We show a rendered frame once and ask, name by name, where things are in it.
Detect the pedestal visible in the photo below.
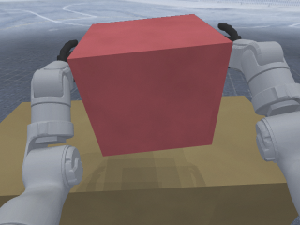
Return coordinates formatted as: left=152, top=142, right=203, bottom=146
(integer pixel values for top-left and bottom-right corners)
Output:
left=0, top=96, right=299, bottom=225

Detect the left robot forearm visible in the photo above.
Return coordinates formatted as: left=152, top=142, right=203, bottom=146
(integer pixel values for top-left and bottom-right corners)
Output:
left=22, top=60, right=74, bottom=186

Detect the right robot upper arm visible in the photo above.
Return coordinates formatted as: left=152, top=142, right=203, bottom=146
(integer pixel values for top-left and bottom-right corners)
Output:
left=255, top=111, right=300, bottom=217

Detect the robot left hand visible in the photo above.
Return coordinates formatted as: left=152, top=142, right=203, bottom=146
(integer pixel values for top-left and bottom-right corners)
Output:
left=57, top=39, right=78, bottom=82

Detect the left robot upper arm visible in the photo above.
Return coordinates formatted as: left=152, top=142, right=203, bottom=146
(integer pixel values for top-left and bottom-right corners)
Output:
left=0, top=145, right=83, bottom=225

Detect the right robot forearm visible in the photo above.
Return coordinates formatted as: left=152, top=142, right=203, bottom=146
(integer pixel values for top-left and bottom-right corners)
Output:
left=228, top=39, right=300, bottom=117

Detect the robot right hand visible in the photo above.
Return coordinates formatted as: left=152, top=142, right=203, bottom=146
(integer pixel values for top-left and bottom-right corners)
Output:
left=217, top=23, right=241, bottom=68

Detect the carton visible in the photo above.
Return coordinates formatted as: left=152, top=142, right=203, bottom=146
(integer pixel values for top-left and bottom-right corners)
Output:
left=67, top=14, right=233, bottom=157

